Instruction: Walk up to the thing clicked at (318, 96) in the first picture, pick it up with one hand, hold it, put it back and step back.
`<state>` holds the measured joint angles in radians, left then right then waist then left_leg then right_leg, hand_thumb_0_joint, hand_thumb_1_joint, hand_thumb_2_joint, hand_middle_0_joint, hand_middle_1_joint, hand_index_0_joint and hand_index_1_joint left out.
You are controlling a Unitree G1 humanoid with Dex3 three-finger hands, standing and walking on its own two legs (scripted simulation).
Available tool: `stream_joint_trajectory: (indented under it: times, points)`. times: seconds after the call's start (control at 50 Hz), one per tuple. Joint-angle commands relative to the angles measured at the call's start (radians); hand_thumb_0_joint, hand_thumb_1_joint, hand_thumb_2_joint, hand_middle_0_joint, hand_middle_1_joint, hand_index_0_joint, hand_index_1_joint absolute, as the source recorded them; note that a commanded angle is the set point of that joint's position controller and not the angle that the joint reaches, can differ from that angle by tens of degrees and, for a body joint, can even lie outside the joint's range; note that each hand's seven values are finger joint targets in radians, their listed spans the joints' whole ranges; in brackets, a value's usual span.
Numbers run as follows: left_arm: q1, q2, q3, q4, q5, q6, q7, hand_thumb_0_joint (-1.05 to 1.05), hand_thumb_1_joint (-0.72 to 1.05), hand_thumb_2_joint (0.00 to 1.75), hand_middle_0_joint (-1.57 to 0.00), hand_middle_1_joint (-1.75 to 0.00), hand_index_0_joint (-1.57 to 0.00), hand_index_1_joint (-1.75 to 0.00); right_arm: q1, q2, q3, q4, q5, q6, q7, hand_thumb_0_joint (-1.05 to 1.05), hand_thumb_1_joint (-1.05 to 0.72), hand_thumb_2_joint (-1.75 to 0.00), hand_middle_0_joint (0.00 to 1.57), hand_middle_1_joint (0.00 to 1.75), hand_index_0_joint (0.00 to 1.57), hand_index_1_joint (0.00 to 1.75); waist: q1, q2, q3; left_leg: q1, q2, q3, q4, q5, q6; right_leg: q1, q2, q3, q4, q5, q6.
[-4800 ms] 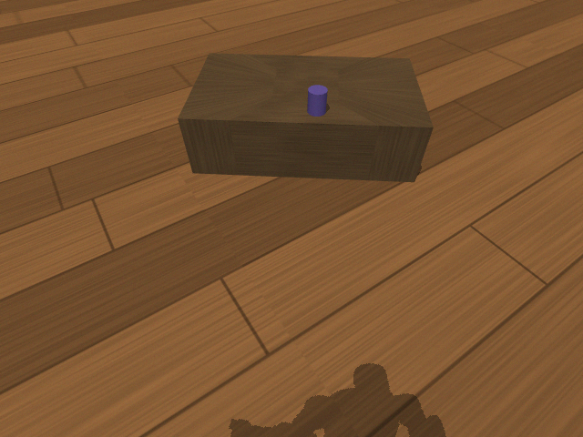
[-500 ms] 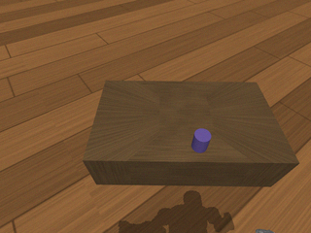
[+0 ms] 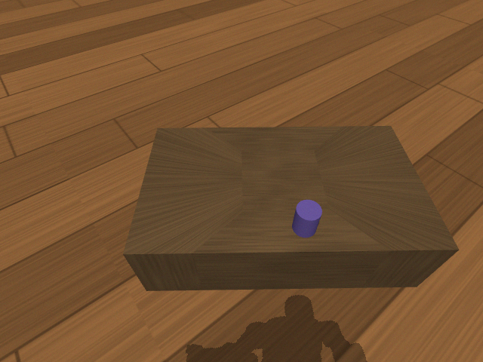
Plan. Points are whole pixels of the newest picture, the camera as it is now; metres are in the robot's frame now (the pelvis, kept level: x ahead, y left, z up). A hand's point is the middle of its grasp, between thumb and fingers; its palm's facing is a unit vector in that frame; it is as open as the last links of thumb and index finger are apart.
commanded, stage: walk up
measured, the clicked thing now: (306, 218) +0.64 -0.22 -0.40
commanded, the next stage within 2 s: stand in 0.30 s
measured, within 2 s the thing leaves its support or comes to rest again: neither
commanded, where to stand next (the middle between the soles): +0.03 -0.01 m, yaw -1 degrees
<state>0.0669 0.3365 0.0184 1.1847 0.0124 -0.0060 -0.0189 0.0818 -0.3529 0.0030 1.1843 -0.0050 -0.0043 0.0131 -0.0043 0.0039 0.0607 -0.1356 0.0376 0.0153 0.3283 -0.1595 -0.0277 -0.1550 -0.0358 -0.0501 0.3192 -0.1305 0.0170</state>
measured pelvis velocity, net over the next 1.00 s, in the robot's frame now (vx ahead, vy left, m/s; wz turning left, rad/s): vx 0.02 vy -0.01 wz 0.00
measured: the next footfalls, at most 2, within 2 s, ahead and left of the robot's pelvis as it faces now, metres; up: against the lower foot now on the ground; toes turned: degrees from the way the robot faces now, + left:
none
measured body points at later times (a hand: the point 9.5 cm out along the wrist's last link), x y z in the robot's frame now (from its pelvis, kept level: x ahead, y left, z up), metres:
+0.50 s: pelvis +0.01 +0.00 +0.00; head +0.01 +0.00 +0.45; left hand +0.09 +0.30 -0.13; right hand +0.08 -0.30 -0.13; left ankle +0.01 +0.14 -0.75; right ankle +0.03 -0.13 -0.75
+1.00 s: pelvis +0.02 -0.01 +0.00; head +0.03 -0.01 +0.45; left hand +0.10 +0.29 -0.13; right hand +0.09 -0.31 -0.14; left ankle +0.01 +0.14 -0.75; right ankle +0.03 -0.13 -0.75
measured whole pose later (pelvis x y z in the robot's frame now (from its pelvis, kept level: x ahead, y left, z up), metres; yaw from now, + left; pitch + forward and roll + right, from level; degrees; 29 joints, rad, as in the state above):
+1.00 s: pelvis +0.02 -0.01 +0.00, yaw +0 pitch -2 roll +0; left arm 0.10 0.35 0.00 1.14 0.01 -0.02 -0.01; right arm 0.10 -0.35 0.00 1.15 -0.01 0.00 0.01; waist -0.01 0.01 0.05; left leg -0.11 0.05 0.01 0.32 -0.18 -0.04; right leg -0.14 -0.03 -0.06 0.33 -0.16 0.01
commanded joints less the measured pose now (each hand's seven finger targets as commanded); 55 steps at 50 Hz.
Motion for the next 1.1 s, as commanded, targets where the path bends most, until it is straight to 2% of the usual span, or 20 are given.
stream_joint_trajectory:
  times: [0.0,0.26,0.3,0.4,0.52,0.68,0.74,0.84,0.9,1.0,1.08]
  points:
    - [-0.056,0.219,0.041,-0.071,-0.006,-0.015,0.015,0.00,0.90,0.90,-0.20,-0.30,-0.20,-0.30,-0.059,-0.211,-0.037,-0.071,0.001,-0.027,-0.017,0.00,-0.90,-0.90,0.20,0.30,0.20,0.30,0.007,-0.009,-0.109,-0.002,0.095,-0.083,-0.059,0.039,0.036,0.050,-0.108,0.107,-0.057,0.021,-0.023]
    - [-0.056,0.211,0.043,-0.079,-0.005,-0.013,0.015,0.00,0.90,0.90,-0.20,-0.30,-0.20,-0.30,-0.039,-0.208,-0.038,-0.081,0.000,-0.027,-0.018,0.00,-0.90,-0.90,0.20,0.30,0.20,0.30,0.003,-0.003,-0.101,-0.015,0.097,-0.089,-0.063,0.042,0.037,0.057,-0.104,0.104,-0.050,0.028,-0.024]
    - [-0.046,0.220,0.034,-0.087,-0.003,-0.019,0.017,0.00,0.90,0.90,-0.20,-0.30,-0.20,-0.30,-0.038,-0.209,-0.041,-0.085,-0.013,-0.025,-0.018,0.00,-0.90,-0.90,0.20,0.30,0.20,0.30,0.002,0.002,-0.100,0.000,0.100,-0.087,-0.069,0.032,0.031,0.041,-0.105,0.108,-0.053,-0.014,-0.023]
    - [-0.035,0.223,0.029,-0.094,-0.003,-0.027,0.020,0.00,0.90,0.90,-0.20,-0.30,-0.20,-0.30,-0.035,-0.210,-0.045,-0.090,-0.009,-0.026,-0.015,0.00,-0.90,-0.90,0.20,0.30,0.20,0.30,-0.001,0.003,-0.107,0.023,0.105,-0.087,-0.062,0.081,0.032,0.043,-0.109,0.104,-0.046,0.043,-0.024]
    - [-0.038,0.222,0.024,-0.102,-0.004,-0.026,0.019,0.00,0.90,0.90,-0.20,-0.30,-0.20,-0.30,-0.032,-0.207,-0.043,-0.096,-0.008,-0.024,-0.014,0.00,-0.90,-0.90,0.20,0.30,0.20,0.30,-0.002,0.001,-0.078,-0.004,0.099,-0.085,-0.070,0.033,0.033,0.037,-0.106,0.103,-0.059,-0.002,-0.022]
    - [-0.027,0.231,0.023,-0.107,-0.005,-0.027,0.021,0.00,0.90,0.90,-0.20,-0.30,-0.20,-0.30,-0.032,-0.214,-0.046,-0.100,-0.009,-0.024,-0.014,0.00,-0.90,-0.90,0.20,0.30,0.20,0.30,0.000,0.001,-0.104,0.030,0.103,-0.080,-0.061,0.085,0.031,0.051,-0.111,0.104,-0.043,0.046,-0.029]
    - [-0.021,0.230,0.021,-0.108,-0.006,-0.027,0.020,0.00,0.90,0.90,-0.20,-0.30,-0.20,-0.30,-0.031,-0.215,-0.043,-0.098,-0.007,-0.024,-0.013,0.00,-0.90,-0.90,0.20,0.30,0.20,0.30,0.004,0.004,-0.087,0.014,0.098,-0.082,-0.069,0.063,0.027,0.047,-0.107,0.104,-0.050,0.028,-0.026]
    - [-0.016,0.231,0.019,-0.109,-0.005,-0.027,0.023,0.00,0.90,0.90,-0.20,-0.30,-0.20,-0.30,-0.029,-0.214,-0.045,-0.099,-0.006,-0.022,-0.014,0.00,-0.90,-0.90,0.20,0.30,0.20,0.30,0.001,-0.004,-0.107,0.039,0.105,-0.082,-0.055,0.105,0.031,0.049,-0.110,0.102,-0.044,0.067,-0.029]
    - [-0.015,0.230,0.018,-0.109,-0.003,-0.027,0.023,0.00,0.90,0.90,-0.20,-0.30,-0.20,-0.30,-0.026,-0.214,-0.044,-0.099,-0.007,-0.020,-0.014,0.00,-0.90,-0.90,0.20,0.30,0.20,0.30,-0.001,-0.002,-0.090,0.024,0.099,-0.080,-0.058,0.078,0.028,0.044,-0.107,0.100,-0.049,0.052,-0.026]
    - [-0.012,0.237,0.020,-0.110,-0.005,-0.028,0.023,0.00,0.90,0.90,-0.20,-0.30,-0.20,-0.30,-0.030,-0.213,-0.043,-0.101,-0.007,-0.021,-0.015,0.00,-0.90,-0.90,0.20,0.30,0.20,0.30,0.003,0.002,-0.109,0.043,0.105,-0.079,-0.058,0.125,0.029,0.063,-0.111,0.102,-0.039,0.111,-0.029]
    - [-0.011,0.236,0.021,-0.108,-0.005,-0.026,0.024,0.00,0.90,0.90,-0.20,-0.30,-0.20,-0.30,-0.028,-0.212,-0.042,-0.101,-0.006,-0.021,-0.017,0.00,-0.90,-0.90,0.20,0.30,0.20,0.30,0.004,0.000,-0.101,0.047,0.106,-0.076,-0.060,0.129,0.027,0.056,-0.107,0.099,-0.041,0.106,-0.029]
